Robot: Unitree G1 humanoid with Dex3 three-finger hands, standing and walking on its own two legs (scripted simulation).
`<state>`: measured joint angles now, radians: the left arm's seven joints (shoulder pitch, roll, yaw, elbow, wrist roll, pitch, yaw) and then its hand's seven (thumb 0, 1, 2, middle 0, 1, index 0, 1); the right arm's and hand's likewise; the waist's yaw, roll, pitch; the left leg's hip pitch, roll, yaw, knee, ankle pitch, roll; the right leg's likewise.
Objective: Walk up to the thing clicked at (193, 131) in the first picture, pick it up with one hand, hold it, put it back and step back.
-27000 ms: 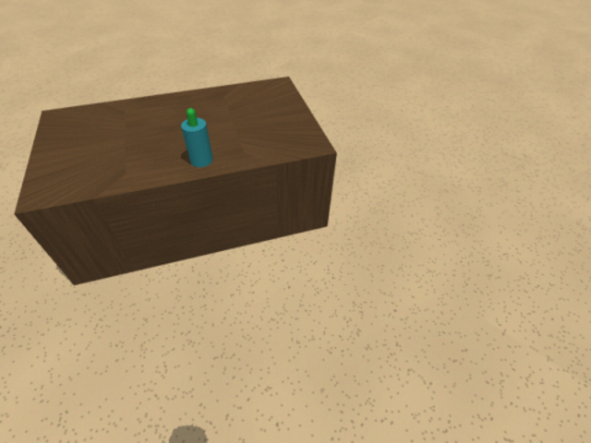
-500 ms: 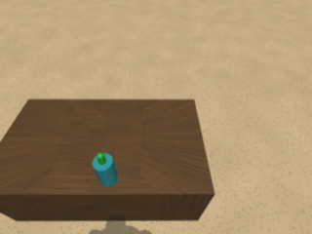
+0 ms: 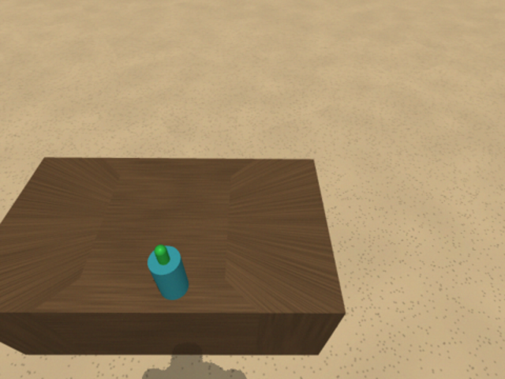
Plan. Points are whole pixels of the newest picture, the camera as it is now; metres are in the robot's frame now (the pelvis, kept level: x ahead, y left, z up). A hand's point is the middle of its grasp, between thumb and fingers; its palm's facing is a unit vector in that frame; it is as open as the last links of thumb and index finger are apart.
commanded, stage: stand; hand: left
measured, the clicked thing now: (167, 268) +0.44 +0.22 -0.26
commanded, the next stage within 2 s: step back in 0.18 s
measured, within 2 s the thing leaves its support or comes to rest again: neither
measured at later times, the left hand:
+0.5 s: hand out of the picture +0.07 +0.30 -0.18, palm faces +0.00 -0.92 -0.39, open 7.4 cm
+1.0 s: hand out of the picture -0.04 +0.29 -0.17, palm faces -0.08 -0.92 -0.39, open 7.4 cm
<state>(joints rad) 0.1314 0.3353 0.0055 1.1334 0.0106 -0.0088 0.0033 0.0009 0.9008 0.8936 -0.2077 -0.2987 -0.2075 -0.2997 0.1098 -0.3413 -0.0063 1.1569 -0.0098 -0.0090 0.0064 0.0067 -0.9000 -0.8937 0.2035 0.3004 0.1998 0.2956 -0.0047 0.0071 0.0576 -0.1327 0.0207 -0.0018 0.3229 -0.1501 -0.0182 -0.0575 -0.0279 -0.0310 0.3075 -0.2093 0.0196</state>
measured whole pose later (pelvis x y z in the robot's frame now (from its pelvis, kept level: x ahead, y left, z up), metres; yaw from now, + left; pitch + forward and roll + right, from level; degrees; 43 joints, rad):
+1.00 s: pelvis -0.14 +0.03 -0.03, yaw -3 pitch -2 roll -1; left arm 0.16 0.35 0.08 0.90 0.03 0.04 -0.01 0.00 0.90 0.89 -0.21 -0.30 -0.21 -0.30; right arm 0.10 -0.39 -0.05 0.88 -0.01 0.04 -0.01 0.01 -0.90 -0.89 0.21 0.30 0.20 0.30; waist -0.02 0.05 0.17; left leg -0.45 0.01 0.00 0.74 -0.33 0.02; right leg -0.25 0.03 0.02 0.66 -0.38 -0.01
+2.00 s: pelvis -0.43 +0.03 -0.03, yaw +2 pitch -2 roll +1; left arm 0.12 0.38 0.07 0.78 0.03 0.06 0.01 0.00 0.90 0.89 -0.21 -0.30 -0.21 -0.30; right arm 0.22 -0.39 -0.05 0.89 -0.02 0.03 -0.02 0.01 -0.90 -0.89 0.20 0.30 0.20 0.30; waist 0.00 -0.02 0.17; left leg -0.27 -0.05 -0.02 0.66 -0.35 0.01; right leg -0.40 -0.07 -0.03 0.72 -0.28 0.01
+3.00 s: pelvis -0.66 -0.01 -0.02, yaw +2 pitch -3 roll -1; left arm 0.23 0.35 0.07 1.02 0.04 -0.02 -0.02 0.00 0.90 0.89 -0.21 -0.30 -0.21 -0.30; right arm 0.19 -0.36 -0.05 1.00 -0.03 0.01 0.02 0.01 -0.90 -0.89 0.21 0.30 0.20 0.30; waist 0.03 0.02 0.03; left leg -0.30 -0.01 -0.05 0.72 -0.45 0.00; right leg -0.24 0.00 -0.03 0.55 -0.27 -0.02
